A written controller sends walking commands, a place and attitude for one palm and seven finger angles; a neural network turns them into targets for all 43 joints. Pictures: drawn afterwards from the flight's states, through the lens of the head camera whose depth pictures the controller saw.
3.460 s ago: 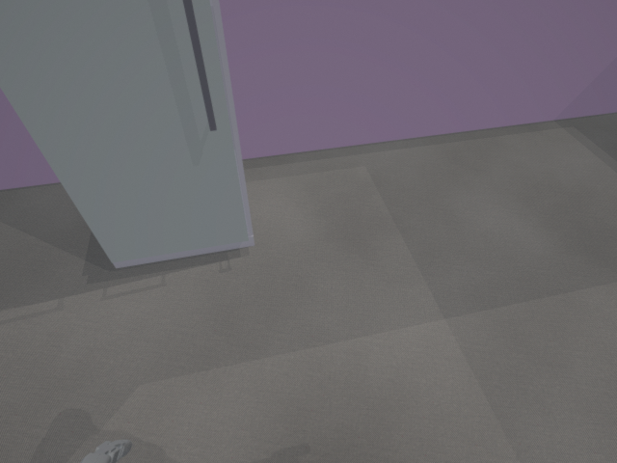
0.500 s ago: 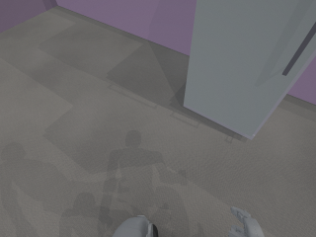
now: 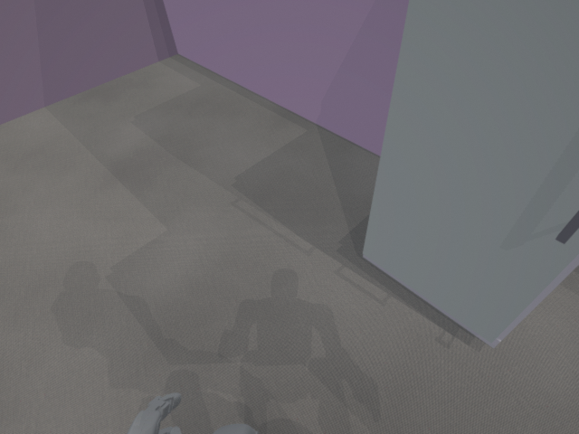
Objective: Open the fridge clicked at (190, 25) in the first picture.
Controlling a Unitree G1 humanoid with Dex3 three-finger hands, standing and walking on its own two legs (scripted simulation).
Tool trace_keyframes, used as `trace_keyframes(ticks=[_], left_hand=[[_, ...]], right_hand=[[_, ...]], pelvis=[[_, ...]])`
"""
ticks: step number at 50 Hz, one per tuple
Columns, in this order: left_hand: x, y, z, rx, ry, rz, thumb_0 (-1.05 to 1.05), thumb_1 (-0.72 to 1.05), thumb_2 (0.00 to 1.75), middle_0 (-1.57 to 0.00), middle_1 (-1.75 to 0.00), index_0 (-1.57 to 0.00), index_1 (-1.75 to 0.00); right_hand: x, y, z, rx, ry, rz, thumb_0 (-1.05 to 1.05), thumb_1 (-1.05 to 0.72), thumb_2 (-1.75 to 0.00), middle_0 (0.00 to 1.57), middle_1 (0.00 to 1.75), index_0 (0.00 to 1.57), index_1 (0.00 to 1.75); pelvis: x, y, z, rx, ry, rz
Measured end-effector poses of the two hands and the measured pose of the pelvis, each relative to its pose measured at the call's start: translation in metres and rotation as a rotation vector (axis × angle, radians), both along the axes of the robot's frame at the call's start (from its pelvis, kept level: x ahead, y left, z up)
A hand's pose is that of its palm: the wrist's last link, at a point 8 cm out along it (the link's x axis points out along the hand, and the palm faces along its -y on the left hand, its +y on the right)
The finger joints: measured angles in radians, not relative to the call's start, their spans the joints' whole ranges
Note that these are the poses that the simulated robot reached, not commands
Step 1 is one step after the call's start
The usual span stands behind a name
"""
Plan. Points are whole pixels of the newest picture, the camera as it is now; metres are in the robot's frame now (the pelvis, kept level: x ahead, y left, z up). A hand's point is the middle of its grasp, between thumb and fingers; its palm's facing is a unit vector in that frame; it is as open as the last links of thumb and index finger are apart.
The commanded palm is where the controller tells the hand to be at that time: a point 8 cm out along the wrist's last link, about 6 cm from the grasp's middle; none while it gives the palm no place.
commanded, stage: walk to a spot facing it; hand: right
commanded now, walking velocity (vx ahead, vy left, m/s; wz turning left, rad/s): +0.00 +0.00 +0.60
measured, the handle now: out of the picture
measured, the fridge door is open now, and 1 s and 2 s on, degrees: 0 0 0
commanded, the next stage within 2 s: turn to face it in 0.22 s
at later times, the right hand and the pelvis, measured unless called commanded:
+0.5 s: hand (362, 378) +0.24 -0.11 -0.15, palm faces -0.26 +0.93 -0.26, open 7.4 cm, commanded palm none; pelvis +0.06 +0.04 -0.01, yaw +13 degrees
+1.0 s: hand out of the picture +0.12 -0.21 -0.17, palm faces +0.07 +0.97 -0.24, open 7.4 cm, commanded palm none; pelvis +0.06 +0.01 +0.01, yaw -2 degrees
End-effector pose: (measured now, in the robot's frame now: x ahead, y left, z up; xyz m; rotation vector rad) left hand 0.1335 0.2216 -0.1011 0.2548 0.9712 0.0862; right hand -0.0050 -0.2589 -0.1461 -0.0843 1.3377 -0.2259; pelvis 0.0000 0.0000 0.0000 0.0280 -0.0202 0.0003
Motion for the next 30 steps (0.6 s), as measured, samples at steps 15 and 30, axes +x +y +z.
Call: trace_keyframes(ticks=[15,30], left_hand=[[-0.139,0.048,-0.040,-0.033,0.355,0.417,0.00,0.92,0.90,-0.20,-0.30,-0.20,-0.30],[-0.122,0.033,-0.048,-0.117,0.398,0.417,0.00,0.91,0.90,-0.19,-0.30,-0.20,-0.30]], right_hand=[[0.192,0.052,0.014,-0.031,-0.137,0.353,0.01,-0.91,-0.90,0.19,0.30,0.20,0.30],[0.243,0.110,0.021,0.012,-0.272,0.398,0.01,-0.91,-0.90,0.20,0.30,0.20,0.30]], pelvis=[[0.043,0.017,-0.007,-0.029,0.021,0.210],[0.067,0.035,-0.004,-0.012,0.001,0.174]])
